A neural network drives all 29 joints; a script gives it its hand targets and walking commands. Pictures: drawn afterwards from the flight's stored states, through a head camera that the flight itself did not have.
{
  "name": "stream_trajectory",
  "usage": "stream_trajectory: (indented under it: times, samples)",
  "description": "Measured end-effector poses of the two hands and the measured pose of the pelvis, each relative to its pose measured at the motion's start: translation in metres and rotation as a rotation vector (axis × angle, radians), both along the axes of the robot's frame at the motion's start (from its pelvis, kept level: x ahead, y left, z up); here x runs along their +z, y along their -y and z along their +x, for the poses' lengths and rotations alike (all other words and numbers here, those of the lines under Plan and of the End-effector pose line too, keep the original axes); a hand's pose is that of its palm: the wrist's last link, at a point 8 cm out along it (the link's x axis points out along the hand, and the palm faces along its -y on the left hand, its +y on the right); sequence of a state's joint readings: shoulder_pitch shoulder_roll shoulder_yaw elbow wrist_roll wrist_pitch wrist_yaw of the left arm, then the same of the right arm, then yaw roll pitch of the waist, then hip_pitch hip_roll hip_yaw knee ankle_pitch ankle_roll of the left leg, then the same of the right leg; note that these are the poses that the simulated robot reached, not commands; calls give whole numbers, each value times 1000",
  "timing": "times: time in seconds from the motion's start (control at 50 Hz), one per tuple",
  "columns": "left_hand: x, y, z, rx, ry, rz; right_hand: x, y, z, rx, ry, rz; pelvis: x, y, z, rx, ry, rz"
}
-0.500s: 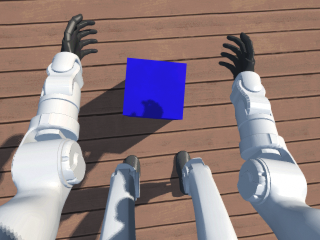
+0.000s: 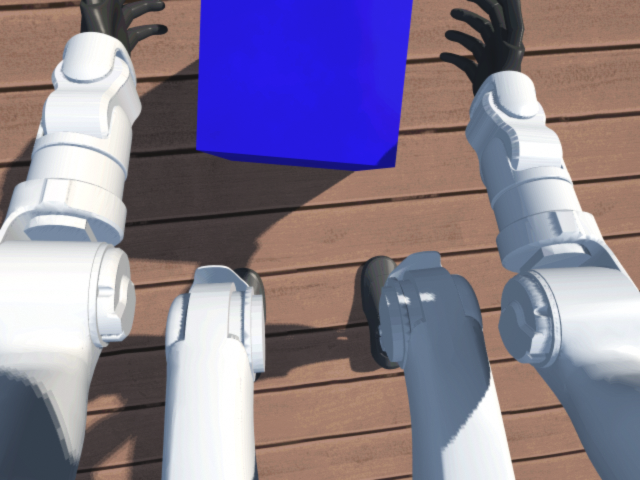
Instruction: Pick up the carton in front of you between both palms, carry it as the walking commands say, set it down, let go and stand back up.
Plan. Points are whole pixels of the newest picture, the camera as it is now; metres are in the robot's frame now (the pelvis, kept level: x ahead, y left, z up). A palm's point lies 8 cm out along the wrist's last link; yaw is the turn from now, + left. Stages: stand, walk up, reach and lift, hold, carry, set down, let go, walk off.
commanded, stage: reach and lift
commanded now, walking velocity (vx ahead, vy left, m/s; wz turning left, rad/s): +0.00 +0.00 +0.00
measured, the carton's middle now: (301, 87) +0.52 +0.02 -0.29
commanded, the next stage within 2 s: none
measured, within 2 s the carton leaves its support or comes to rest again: leaves its support in 1.02 s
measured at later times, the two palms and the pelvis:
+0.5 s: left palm (153, 52) +0.55 +0.18 -0.23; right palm (461, 78) +0.52 -0.17 -0.22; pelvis +0.00 +0.00 -0.05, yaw -1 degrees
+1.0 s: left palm (174, 48) +0.55 +0.16 -0.22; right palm (442, 66) +0.53 -0.14 -0.21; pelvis +0.00 +0.00 -0.05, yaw +0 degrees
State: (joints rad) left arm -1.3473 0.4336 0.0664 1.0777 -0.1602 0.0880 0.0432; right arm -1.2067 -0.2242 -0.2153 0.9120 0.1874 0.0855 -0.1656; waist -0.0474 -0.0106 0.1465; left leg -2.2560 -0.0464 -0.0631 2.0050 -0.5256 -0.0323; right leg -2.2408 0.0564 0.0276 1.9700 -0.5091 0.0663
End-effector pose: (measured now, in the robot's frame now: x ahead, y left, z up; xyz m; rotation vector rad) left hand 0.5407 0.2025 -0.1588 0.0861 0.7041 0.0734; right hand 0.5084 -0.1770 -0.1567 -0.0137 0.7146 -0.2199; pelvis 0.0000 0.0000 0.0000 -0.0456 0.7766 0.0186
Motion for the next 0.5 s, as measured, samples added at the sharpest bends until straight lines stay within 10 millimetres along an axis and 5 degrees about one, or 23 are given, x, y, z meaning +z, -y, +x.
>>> stream_trajectory:
  times: [0.24,0.5]
  samples:
    - [-73,6,-1,1,-39,-4,-68,-4,4,19,-53,-9,-42,-1,-5,-5,113,0]
    - [-69,18,7,-23,-13,-12,-65,-7,10,21,-29,0,-50,-2,5,-10,93,-2]
